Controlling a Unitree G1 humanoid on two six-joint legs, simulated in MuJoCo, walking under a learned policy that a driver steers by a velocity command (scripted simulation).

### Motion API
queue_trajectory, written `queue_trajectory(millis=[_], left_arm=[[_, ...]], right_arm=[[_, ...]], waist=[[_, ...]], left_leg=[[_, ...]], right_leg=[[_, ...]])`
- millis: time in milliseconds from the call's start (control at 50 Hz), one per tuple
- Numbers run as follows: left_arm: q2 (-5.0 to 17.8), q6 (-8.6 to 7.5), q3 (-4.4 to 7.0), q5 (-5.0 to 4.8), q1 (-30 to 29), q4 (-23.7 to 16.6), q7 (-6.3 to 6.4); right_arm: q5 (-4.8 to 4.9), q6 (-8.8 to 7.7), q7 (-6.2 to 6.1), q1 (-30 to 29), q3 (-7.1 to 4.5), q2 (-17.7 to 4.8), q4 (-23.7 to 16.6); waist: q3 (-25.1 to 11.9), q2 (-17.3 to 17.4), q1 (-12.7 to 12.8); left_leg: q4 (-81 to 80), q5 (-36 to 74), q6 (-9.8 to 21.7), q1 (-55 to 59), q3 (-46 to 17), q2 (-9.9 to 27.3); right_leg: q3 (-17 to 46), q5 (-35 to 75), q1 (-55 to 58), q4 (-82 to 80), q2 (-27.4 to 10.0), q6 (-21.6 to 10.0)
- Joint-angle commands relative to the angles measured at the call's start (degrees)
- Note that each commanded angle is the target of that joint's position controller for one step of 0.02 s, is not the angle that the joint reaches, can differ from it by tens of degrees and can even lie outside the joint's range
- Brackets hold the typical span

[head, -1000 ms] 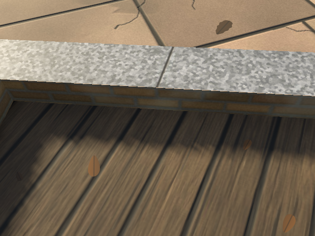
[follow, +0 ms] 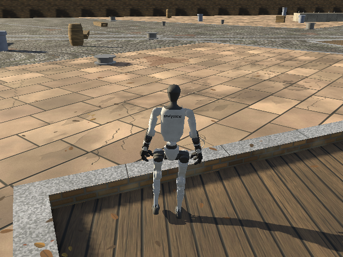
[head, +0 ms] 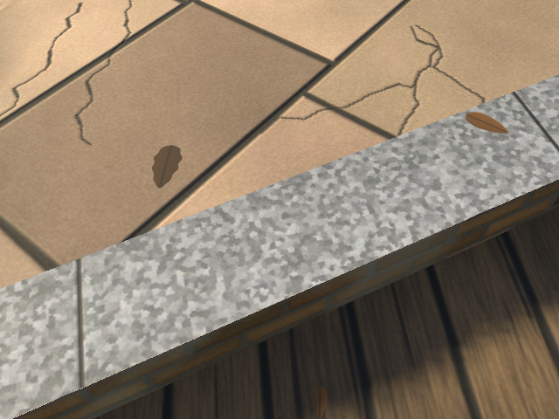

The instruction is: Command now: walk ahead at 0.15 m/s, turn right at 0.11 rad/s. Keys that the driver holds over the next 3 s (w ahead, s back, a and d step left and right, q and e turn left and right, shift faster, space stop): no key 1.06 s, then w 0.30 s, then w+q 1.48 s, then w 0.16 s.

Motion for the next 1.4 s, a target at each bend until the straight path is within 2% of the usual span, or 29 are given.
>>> queue_trajectory(millis=[20,100,140,160,180,200,220,240,260,280,300,320,360,400,540,740,1060,1080,1100,1140,1200,1220,1260,1300,1320,1340,1360,1380,1400], left_arm=[[7.1,-1.07,1.54,0.16,-1.0,-1.5,0.23],[7.3,-0.12,1.54,0.40,1.4,1.5,0.26],[7.1,0.36,1.32,0.16,0.5,2.4,0.51],[6.8,0.61,1.09,-0.25,-0.6,2.7,0.70],[5.8,0.61,0.70,-0.05,0.4,3.2,0.91],[4.5,0.53,0.36,0.33,2.4,3.4,0.98],[2.2,1.12,0.01,-0.58,8.8,5.7,1.13],[3.9,1.61,0.02,0.01,7.8,7.6,1.67],[5.5,1.73,0.50,0.07,6.0,8.3,1.86],[6.4,1.66,0.78,-0.13,4.5,8.8,1.87],[9.7,2.19,1.93,-0.93,-1.2,6.8,2.48],[9.1,2.40,1.75,-0.61,-1.0,7.0,2.61],[6.6,2.63,1.41,-0.69,-0.1,8.4,2.53],[6.1,2.53,1.52,-0.61,-0.6,9.2,2.57],[7.3,2.88,2.16,-0.77,-3.1,11.3,2.67],[8.1,2.65,2.32,-0.77,-5.6,13.6,2.87],[7.1,1.74,1.87,-0.71,-5.0,16.3,2.95],[6.5,1.75,1.75,-0.76,-3.8,16.9,2.94],[3.4,2.14,0.41,0.99,-0.6,18.7,2.51],[4.5,2.30,0.55,1.24,-1.5,17.9,2.06],[4.1,1.52,0.23,1.47,-2.3,16.6,1.30],[4.1,1.06,0.21,1.45,-1.9,16.4,1.07],[3.5,0.26,0.20,1.19,0.9,16.8,0.67],[2.2,-0.23,0.07,0.87,7.1,19.1,0.87],[4.0,-0.56,0.51,1.20,11.6,20.4,1.42],[8.5,-0.84,1.70,0.85,16.8,21.6,1.95],[10.6,-0.65,2.55,0.75,17.0,22.2,2.06],[8.7,-0.89,2.27,0.74,13.9,21.3,2.15],[7.2,-1.35,2.02,0.49,11.8,20.4,2.18]], right_arm=[[-0.18,0.59,-0.33,7.6,-0.56,-2.5,0.9],[0.17,1.00,-1.10,3.7,-0.44,-2.8,1.3],[0.16,0.77,-1.47,3.9,-0.31,-2.4,2.1],[-0.07,0.36,-1.62,4.8,-0.12,-2.0,2.8],[-0.49,-0.29,-1.92,5.2,-0.32,-3.6,3.3],[-0.90,-1.14,-2.33,5.6,-0.61,-6.8,3.2],[0.73,-1.01,-2.26,1.3,-0.79,-8.3,3.5],[1.02,-1.02,-1.77,-1.1,-0.09,-4.7,3.3],[1.10,-1.17,-1.50,-1.3,0.22,-3.5,3.6],[1.04,-1.15,-1.56,-0.7,0.23,-3.5,4.3],[1.43,-1.79,-1.57,-5.1,-1.43,-8.6,2.8],[1.22,-2.10,-1.82,-4.4,-1.12,-7.1,3.3],[1.41,-2.04,-2.09,-2.6,-0.60,-4.5,4.8],[1.38,-1.86,-2.23,-2.8,-0.64,-4.7,5.7],[1.19,-1.51,-1.99,-6.3,-0.77,-6.1,7.0],[0.98,-0.99,-2.01,-9.0,-0.59,-6.6,9.1],[0.95,-0.85,-2.09,-9.1,-0.24,-6.8,11.2],[0.94,-0.78,-2.14,-8.1,-0.15,-6.5,11.8],[0.20,-0.13,-2.17,-3.0,0.67,-4.1,13.8],[0.29,0.80,-2.01,-2.5,-0.57,-7.6,13.9],[0.23,0.95,-1.75,1.3,-1.72,-9.1,14.5],[0.26,0.77,-1.66,1.7,-1.86,-8.7,14.6],[0.53,0.35,-1.43,-0.7,-2.00,-8.1,13.7],[1.22,0.13,-1.01,-5.8,-2.03,-7.0,11.8],[1.25,-0.30,-0.73,-8.4,-1.65,-5.0,10.3],[1.37,-0.95,-0.27,-11.3,-0.69,-1.4,8.0],[-0.70,-1.39,-0.08,-12.5,-1.13,-3.9,6.8],[-1.02,-1.76,0.33,-10.4,-1.47,-4.8,7.5],[-0.54,-2.12,0.76,-7.5,-1.41,-3.9,8.7]], waist=[[-9.0,-8.3,-2.1],[-7.9,-8.5,0.2],[-6.6,-6.8,-0.5],[-6.0,-5.2,-1.6],[-5.5,-2.3,-1.4],[-5.2,2.7,0.5],[-5.5,8.8,4.8],[-4.5,6.3,3.9],[-2.9,4.8,2.8],[-3.8,4.1,1.9],[-3.4,3.8,0.8],[-6.2,2.9,0.9],[-6.1,1.0,0.5],[-6.1,0.0,0.3],[-7.3,-1.7,0.5],[-6.5,-1.6,0.7],[-5.6,-1.6,0.6],[-6.9,-1.3,0.7],[-7.0,-2.2,0.1],[-2.2,1.0,0.0],[-0.3,5.2,-0.9],[-0.6,5.0,-0.8],[-1.2,3.6,1.6],[-0.1,1.4,5.3],[0.1,-3.9,7.0],[-0.4,-14.7,8.6],[4.3,-14.2,7.9],[5.3,-9.0,5.0],[4.8,-7.0,3.2]], left_leg=[[-8.0,4.3,-0.2,9.2,0.7,-0.2],[-16.0,5.8,0.6,12.3,1.1,-1.0],[-22.6,6.7,1.5,16.1,1.1,-1.5],[-29.5,10.8,2.1,20.0,0.9,-1.5],[-34.2,16.1,2.6,23.6,-2.9,1.5],[-37.7,23.9,3.5,24.2,-10.7,8.9],[-37.7,27.2,8.3,17.6,-13.7,12.2],[-38.2,22.8,7.5,14.2,-12.6,10.2],[-38.0,20.2,5.4,13.6,-9.7,6.8],[-37.7,19.6,4.2,15.2,-7.8,4.7],[-34.7,18.3,3.5,16.8,-4.7,1.2],[-34.3,19.0,3.6,18.9,-4.7,1.4],[-33.8,21.6,4.1,19.7,-4.6,1.4],[-33.2,24.6,4.7,20.2,-4.3,1.4],[-33.1,27.0,5.5,20.7,-4.3,1.0],[-34.5,21.1,5.5,19.8,-4.3,0.3],[-36.5,12.4,5.8,18.2,-5.1,0.0],[-37.2,5.7,5.9,18.6,-5.0,-0.4],[-40.4,-2.3,6.4,18.7,-8.7,2.4],[-42.4,-18.0,8.2,16.7,-11.6,2.7],[-48.3,-26.1,12.6,18.4,-21.5,9.7],[-49.3,-25.1,13.4,17.2,-22.9,11.1],[-49.1,-22.3,13.0,13.6,-20.8,10.6],[-44.6,-19.8,10.1,5.0,-13.6,5.5],[-35.5,-16.1,8.1,-2.1,-8.2,1.4],[-20.3,-10.6,5.1,-10.4,1.2,-6.3],[-11.5,-8.5,4.8,-15.4,2.1,-5.4],[-6.5,-5.1,4.9,-16.3,-0.8,-3.1],[-4.4,-2.6,4.6,-15.7,-1.7,-2.5]], right_leg=[[4.7,37.5,0.9,-4.6,-13.1,-7.1],[7.3,23.3,0.3,-4.8,-14.2,-7.0],[9.0,15.1,-1.3,-3.2,-14.3,-6.1],[9.1,9.4,-2.8,-1.6,-13.2,-4.4],[9.5,4.6,-4.5,-0.2,-11.5,-2.0],[7.2,-0.9,-4.6,3.8,-7.9,0.2],[4.0,-9.3,1.2,1.4,-3.4,1.2],[4.6,-6.9,5.9,-1.0,-4.3,1.7],[5.6,-3.7,6.7,-2.0,-4.9,1.8],[6.0,-0.7,7.9,-2.2,-5.8,1.8],[4.3,-1.7,3.9,-0.7,-4.2,2.4],[4.6,-1.8,3.7,-1.1,-4.5,2.5],[4.8,0.0,3.5,-1.7,-4.7,2.7],[4.5,2.7,3.9,-1.4,-4.8,2.8],[4.5,5.3,5.7,-0.9,-5.4,3.1],[4.2,2.1,5.0,-1.0,-5.8,3.2],[3.6,-2.0,2.9,-1.0,-5.9,3.4],[2.9,-6.3,3.3,-0.9,-5.4,3.4],[4.8,-12.4,3.9,-2.0,-6.5,2.5],[2.8,-21.7,-1.0,2.3,-3.8,1.4],[-0.6,-18.1,-6.6,10.3,-2.6,0.8],[-0.3,-16.7,-5.4,12.2,-3.3,0.6],[0.0,-15.9,-0.6,10.6,-3.9,-0.3],[-0.4,-13.5,10.7,0.7,-2.9,-1.6],[6.5,-18.1,17.4,-5.3,-7.3,-2.8],[24.2,-33.1,21.6,-15.5,-17.4,-6.1],[31.5,-35.3,19.3,-18.6,-23.7,-8.6],[28.9,-33.0,17.8,-18.1,-23.2,-8.7],[24.3,-28.1,17.9,-18.1,-21.1,-7.3]])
